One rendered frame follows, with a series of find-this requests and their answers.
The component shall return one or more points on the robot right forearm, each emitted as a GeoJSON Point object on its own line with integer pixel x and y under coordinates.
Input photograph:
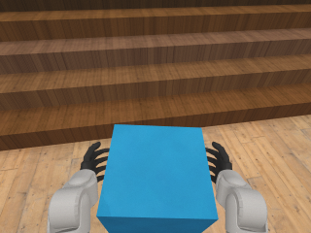
{"type": "Point", "coordinates": [245, 208]}

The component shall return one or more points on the robot left forearm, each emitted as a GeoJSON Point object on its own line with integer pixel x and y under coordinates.
{"type": "Point", "coordinates": [69, 208]}

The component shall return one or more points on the left robot hand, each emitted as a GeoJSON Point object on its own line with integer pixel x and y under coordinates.
{"type": "Point", "coordinates": [90, 163]}

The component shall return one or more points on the right robot hand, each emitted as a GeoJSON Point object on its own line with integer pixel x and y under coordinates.
{"type": "Point", "coordinates": [222, 162]}

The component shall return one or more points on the carton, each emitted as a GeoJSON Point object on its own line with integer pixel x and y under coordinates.
{"type": "Point", "coordinates": [157, 180]}

